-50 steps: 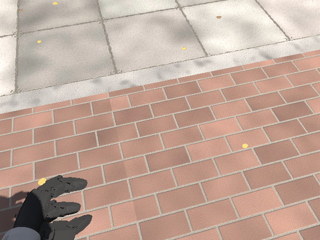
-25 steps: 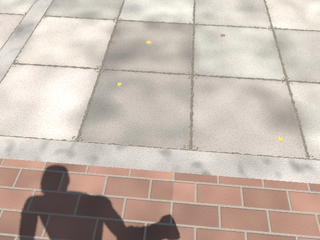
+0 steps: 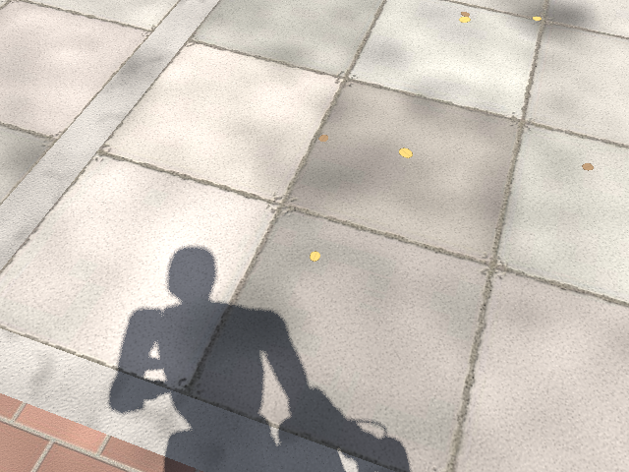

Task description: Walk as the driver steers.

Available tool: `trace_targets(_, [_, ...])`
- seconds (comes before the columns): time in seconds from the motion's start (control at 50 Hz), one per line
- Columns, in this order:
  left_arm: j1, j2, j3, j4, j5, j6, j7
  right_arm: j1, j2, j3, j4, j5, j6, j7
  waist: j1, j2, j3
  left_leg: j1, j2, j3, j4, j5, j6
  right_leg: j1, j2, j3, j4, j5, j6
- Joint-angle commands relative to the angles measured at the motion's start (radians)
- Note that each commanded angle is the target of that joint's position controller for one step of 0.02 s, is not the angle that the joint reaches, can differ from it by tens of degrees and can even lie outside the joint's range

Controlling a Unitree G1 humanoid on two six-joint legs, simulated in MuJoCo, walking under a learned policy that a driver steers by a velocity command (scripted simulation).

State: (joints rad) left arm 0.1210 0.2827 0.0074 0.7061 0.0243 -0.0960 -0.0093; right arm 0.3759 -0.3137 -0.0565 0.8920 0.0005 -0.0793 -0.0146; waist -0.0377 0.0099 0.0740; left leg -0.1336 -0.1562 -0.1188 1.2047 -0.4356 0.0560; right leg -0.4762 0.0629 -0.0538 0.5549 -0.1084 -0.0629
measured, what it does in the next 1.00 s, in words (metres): walks ahead, turning right: left foot, then right foot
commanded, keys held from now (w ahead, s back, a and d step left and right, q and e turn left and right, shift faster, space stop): e+shift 0.56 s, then shift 0.16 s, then q+shift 0.28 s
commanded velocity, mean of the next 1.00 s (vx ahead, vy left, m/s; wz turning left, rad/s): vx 0.13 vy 0.00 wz -0.46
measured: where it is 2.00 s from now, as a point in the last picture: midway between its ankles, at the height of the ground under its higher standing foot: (353, 298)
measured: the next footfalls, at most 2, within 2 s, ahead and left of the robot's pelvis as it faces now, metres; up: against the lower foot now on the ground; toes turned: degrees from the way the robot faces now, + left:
left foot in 0.32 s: +0.40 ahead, +0.06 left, +0.00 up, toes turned -25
right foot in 0.74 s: +0.23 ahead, -0.16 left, +0.00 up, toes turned -36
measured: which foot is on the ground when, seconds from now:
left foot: up 0.00-0.30, down 0.32-0.74, up 0.76-1.00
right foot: down 0.00-0.32, up 0.34-0.72, down 0.74-1.00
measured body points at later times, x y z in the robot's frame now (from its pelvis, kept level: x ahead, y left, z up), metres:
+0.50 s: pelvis +0.24 +0.01 +0.02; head +0.28 +0.00 +0.47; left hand +0.47 +0.25 -0.08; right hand +0.33 -0.30 -0.06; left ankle +0.36 +0.08 -0.72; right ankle +0.16 -0.10 -0.62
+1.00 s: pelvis +0.24 -0.05 +0.02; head +0.25 -0.07 +0.47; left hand +0.52 +0.07 -0.06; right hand +0.16 -0.34 -0.10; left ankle +0.30 +0.08 -0.64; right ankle +0.19 -0.13 -0.72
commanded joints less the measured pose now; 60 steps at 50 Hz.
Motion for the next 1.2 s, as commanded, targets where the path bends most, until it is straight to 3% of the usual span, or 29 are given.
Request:
trace_targets(0.02, [0.179, 0.104, 0.055, -0.007, -0.052, -0.025, -0.012, -0.136, -0.080, 0.015, -0.172, -0.004, -0.031, 0.020, 0.104, -0.007, -0.246, -0.567, 0.132, -0.032, 0.256, 0.007, -0.046, 0.674, -0.306, 0.537, -0.190, 0.464, -0.252])
trace_targets(0.04, [0.149, 0.112, 0.058, -0.016, -0.055, -0.029, -0.010, -0.205, -0.092, 0.009, -0.198, -0.019, -0.031, 0.020, 0.083, 0.042, -0.157, -0.568, 0.147, -0.013, 0.195, 0.026, -0.056, 0.532, -0.279, 0.505, -0.233, 0.496, -0.250])
trace_targets(0.06, [0.160, 0.109, 0.056, -0.004, -0.037, -0.028, -0.008, -0.211, -0.079, 0.012, -0.224, -0.020, -0.029, 0.025, 0.042, 0.041, -0.111, -0.522, 0.156, -0.013, 0.154, 0.026, -0.059, 0.422, -0.259, 0.486, -0.268, 0.553, -0.248])
trace_targets(0.12, [0.112, 0.151, 0.071, -0.020, -0.042, -0.013, 0.003, -0.190, -0.037, 0.031, -0.259, -0.021, -0.021, 0.015, -0.024, 0.003, -0.073, -0.412, 0.159, 0.027, -0.218, 0.076, -0.100, 0.192, -0.176, 0.373, -0.290, 0.636, -0.227])
trace_targets(0.18, [0.155, 0.235, 0.107, -0.019, -0.048, 0.027, 0.029, -0.278, -0.024, 0.043, -0.280, -0.017, -0.009, 0.005, 0.014, -0.061, -0.154, -0.178, 0.061, 0.076, -0.521, 0.345, -0.125, 0.071, -0.097, 0.310, -0.248, 0.592, -0.144])
trace_targets(0.22, [0.199, 0.224, 0.111, -0.010, -0.064, 0.050, 0.038, -0.331, -0.051, 0.030, -0.307, -0.008, 0.005, 0.002, 0.031, -0.086, -0.180, -0.131, 0.037, 0.031, -0.630, 0.448, -0.126, 0.099, -0.077, 0.367, -0.204, 0.409, -0.087])
trace_targets(0.28, [0.158, 0.175, 0.109, -0.041, -0.065, 0.078, 0.058, -0.344, -0.090, 0.008, -0.322, -0.004, 0.006, -0.002, 0.008, -0.128, -0.169, -0.113, 0.074, -0.042, -0.759, 0.479, -0.111, 0.166, -0.065, 0.469, -0.091, 0.213, -0.039])
trace_targets(0.3, [0.128, 0.148, 0.104, -0.059, -0.065, 0.086, 0.061, -0.297, -0.095, 0.001, -0.305, -0.010, 0.000, -0.003, -0.017, -0.119, -0.186, -0.045, 0.113, -0.041, -0.829, 0.558, -0.092, 0.160, -0.036, 0.462, -0.001, 0.150, -0.011])
trace_targets(0.32, [0.155, 0.088, 0.087, -0.072, -0.057, 0.090, 0.056, -0.222, -0.115, -0.005, -0.291, -0.027, -0.001, -0.009, -0.024, -0.032, -0.266, 0.132, 0.258, -0.121, -0.834, 0.706, -0.027, 0.088, 0.019, 0.394, 0.211, -0.092, 0.030])
trace_targets(0.34, [0.290, 0.010, 0.065, -0.063, -0.031, 0.091, 0.054, -0.197, -0.119, 0.002, -0.306, -0.041, 0.014, -0.017, 0.034, 0.150, -0.347, 0.345, 0.487, -0.324, -0.724, 1.145, 0.086, -0.100, 0.123, 0.278, 0.448, -0.640, 0.069])
trace_targets(0.36, [0.462, 0.089, 0.067, -0.078, -0.051, 0.088, 0.033, -0.208, -0.134, -0.010, -0.294, -0.031, 0.033, -0.010, 0.113, 0.324, -0.495, 0.368, 0.699, -0.587, -0.767, 0.951, 0.243, -0.143, 0.025, 0.234, 0.619, -0.636, 0.088])
trace_targets(0.38, [0.404, 0.170, 0.094, -0.048, -0.060, 0.103, 0.038, -0.286, -0.073, -0.007, -0.327, -0.024, 0.041, -0.016, 0.084, 0.197, -0.387, 0.274, 0.602, -0.529, -0.815, 0.686, 0.244, -0.191, -0.037, 0.199, 0.702, -0.532, 0.131])
trace_targets(0.4, [0.309, 0.211, 0.112, -0.054, -0.063, 0.120, 0.045, -0.314, -0.028, 0.004, -0.333, -0.019, 0.048, -0.019, 0.058, 0.112, -0.274, 0.173, 0.514, -0.361, -0.831, 0.542, 0.192, -0.223, -0.062, 0.169, 0.739, -0.446, 0.153])
trace_targets(0.42, [0.268, 0.213, 0.119, -0.058, -0.059, 0.140, 0.054, -0.343, -0.029, 0.006, -0.338, -0.022, 0.056, -0.020, 0.060, 0.067, -0.228, 0.075, 0.462, -0.280, -0.854, 0.484, 0.166, -0.205, -0.084, 0.158, 0.763, -0.394, 0.166])
trace_targets(0.46, [0.224, 0.166, 0.111, -0.097, -0.049, 0.152, 0.055, -0.368, -0.058, -0.006, -0.318, -0.033, 0.062, -0.023, 0.076, 0.085, -0.152, -0.078, 0.402, -0.140, -0.900, 0.515, 0.161, -0.156, -0.107, 0.118, 0.729, -0.324, 0.169])
trace_targets(0.52, [0.177, 0.099, 0.092, -0.135, -0.049, 0.146, 0.047, -0.325, -0.069, -0.021, -0.281, -0.031, 0.060, -0.030, 0.058, 0.114, -0.182, -0.036, 0.417, -0.047, -0.918, 0.603, 0.191, -0.151, -0.134, 0.090, 0.619, -0.280, 0.167])
trace_targets(0.58, [0.129, 0.093, 0.084, -0.156, -0.044, 0.145, 0.032, -0.322, -0.098, -0.036, -0.262, -0.022, 0.064, -0.030, 0.046, 0.107, -0.215, -0.039, 0.440, 0.016, -0.918, 0.595, 0.199, -0.070, -0.157, 0.081, 0.474, -0.227, 0.149])
trace_targets(0.66, [0.108, 0.105, 0.081, -0.162, -0.039, 0.148, 0.012, -0.303, -0.142, -0.052, -0.235, 0.002, 0.069, -0.008, 0.043, 0.138, -0.212, -0.066, 0.445, 0.072, -0.891, 0.575, 0.180, 0.090, -0.111, 0.034, 0.249, -0.219, 0.104])
trace_targets(0.72, [0.163, 0.115, 0.090, -0.136, -0.030, 0.147, 0.002, -0.282, -0.131, -0.047, -0.206, 0.035, 0.067, -0.001, 0.080, 0.124, -0.206, -0.106, 0.417, 0.107, -0.770, 0.484, 0.097, 0.278, -0.056, 0.005, -0.066, -0.065, 0.035])
trace_targets(0.74, [0.179, 0.139, 0.094, -0.130, -0.025, 0.145, 0.007, -0.214, -0.081, -0.030, -0.176, 0.028, 0.065, 0.005, 0.069, 0.039, -0.197, -0.228, 0.358, 0.157, -0.669, 0.346, 0.019, 0.417, -0.104, 0.091, -0.164, 0.061, -0.004])
trace_targets(0.76, [0.154, 0.232, 0.103, -0.160, -0.013, 0.148, 0.023, -0.161, -0.003, 0.003, -0.201, -0.035, 0.061, 0.025, 0.010, -0.293, -0.230, -0.450, 0.235, 0.259, -0.401, -0.141, -0.095, 0.565, -0.408, 0.420, -0.153, 0.419, -0.113])
trace_targets(0.78, [0.129, 0.194, 0.088, -0.171, 0.018, 0.136, 0.023, -0.211, -0.054, -0.018, -0.201, -0.022, 0.065, 0.015, 0.071, -0.257, -0.253, -0.474, 0.216, 0.149, -0.256, -0.221, -0.121, 0.400, -0.491, 0.423, -0.200, 0.366, -0.250])
trace_targets(0.8, [0.110, 0.140, 0.073, -0.149, 0.034, 0.119, 0.016, -0.237, -0.095, -0.028, -0.186, 0.010, 0.075, 0.007, 0.081, -0.179, -0.207, -0.418, 0.231, 0.098, -0.199, -0.161, -0.114, 0.305, -0.416, 0.335, -0.233, 0.207, -0.224])
trace_targets(0.84, [0.016, 0.124, 0.072, -0.128, 0.016, 0.094, 0.016, -0.183, -0.096, -0.041, -0.138, 0.023, 0.104, -0.011, 0.042, -0.177, -0.137, -0.426, 0.206, 0.073, -0.123, -0.041, -0.120, 0.258, -0.334, 0.198, -0.240, 0.111, -0.142])
trace_targets(0.88, [-0.021, 0.121, 0.070, -0.125, 0.009, 0.091, 0.035, -0.151, -0.135, -0.061, -0.136, 0.023, 0.118, -0.023, 0.023, -0.188, -0.106, -0.429, 0.175, 0.075, -0.002, 0.015, -0.145, 0.232, -0.337, 0.139, -0.251, 0.191, -0.145])
trace_targets(0.94, [-0.015, 0.083, 0.063, -0.114, 0.003, 0.101, 0.062, -0.176, -0.103, -0.060, -0.171, 0.030, 0.125, -0.028, 0.039, -0.144, -0.103, -0.530, 0.203, 0.081, -0.025, 0.064, -0.169, 0.346, -0.373, 0.113, -0.251, 0.152, -0.150])
trace_targets(1.04, [-0.003, 0.119, 0.090, -0.088, 0.000, 0.111, 0.074, -0.215, -0.035, -0.033, -0.247, 0.019, 0.133, 0.007, 0.067, -0.140, -0.131, -0.455, 0.251, 0.136, -0.253, 0.050, -0.161, 0.404, -0.415, 0.055, -0.236, 0.182, -0.166])
trace_targets(1.14, [-0.026, 0.158, 0.118, -0.073, -0.027, 0.104, 0.047, -0.196, -0.051, -0.045, -0.298, 0.022, 0.150, 0.037, 0.050, -0.152, -0.142, -0.329, 0.240, 0.204, -0.423, 0.041, -0.093, 0.395, -0.453, -0.013, -0.185, 0.288, -0.140])
trace_targets(1.2, [-0.029, 0.175, 0.131, -0.051, -0.061, 0.090, 0.026, -0.116, -0.054, -0.058, -0.274, 0.041, 0.155, 0.051, 0.000, -0.126, -0.169, -0.118, 0.208, 0.265, -0.569, 0.078, -0.006, 0.275, -0.443, -0.043, -0.214, -0.378, -0.070])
